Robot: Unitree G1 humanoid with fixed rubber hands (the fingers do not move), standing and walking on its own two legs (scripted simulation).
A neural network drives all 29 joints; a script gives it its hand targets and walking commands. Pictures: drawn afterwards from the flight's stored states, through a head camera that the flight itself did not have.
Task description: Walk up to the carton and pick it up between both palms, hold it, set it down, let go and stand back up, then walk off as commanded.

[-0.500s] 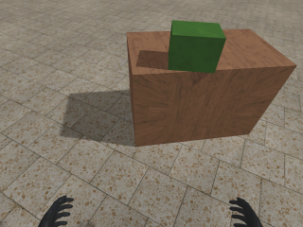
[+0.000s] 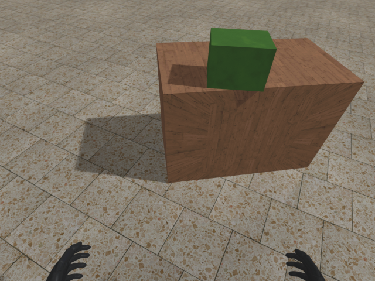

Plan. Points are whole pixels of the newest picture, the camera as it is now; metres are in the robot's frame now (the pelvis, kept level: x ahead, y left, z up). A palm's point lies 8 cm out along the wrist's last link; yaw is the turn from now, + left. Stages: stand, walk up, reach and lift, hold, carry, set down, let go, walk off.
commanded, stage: walk up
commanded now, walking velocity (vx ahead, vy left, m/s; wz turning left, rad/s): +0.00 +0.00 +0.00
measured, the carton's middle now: (237, 59) +1.00 -0.24 +0.02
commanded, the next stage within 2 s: none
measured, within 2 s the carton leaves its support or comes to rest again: neither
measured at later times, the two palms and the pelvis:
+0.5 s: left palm (98, 279) +0.17 +0.18 -0.07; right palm out of the picture +0.07 -0.48 -0.08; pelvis +0.03 -0.12 -0.02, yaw -2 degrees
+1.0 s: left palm (109, 267) +0.19 +0.17 -0.07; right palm out of the picture +0.13 -0.50 -0.08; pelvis +0.10 -0.14 +0.00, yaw -2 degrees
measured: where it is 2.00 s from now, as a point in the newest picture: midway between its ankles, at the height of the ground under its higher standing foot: outside the picture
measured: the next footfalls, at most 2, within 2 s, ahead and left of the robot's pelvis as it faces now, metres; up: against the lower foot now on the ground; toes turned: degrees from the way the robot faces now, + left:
right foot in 0.44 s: +0.13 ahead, -0.21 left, +0.00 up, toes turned -3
left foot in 1.02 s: +0.22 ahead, +0.01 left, +0.00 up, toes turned -4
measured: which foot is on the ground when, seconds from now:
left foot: down 0.00-0.42, up 0.44-1.00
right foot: down 0.00-0.12, up 0.14-0.42, down 0.44-1.00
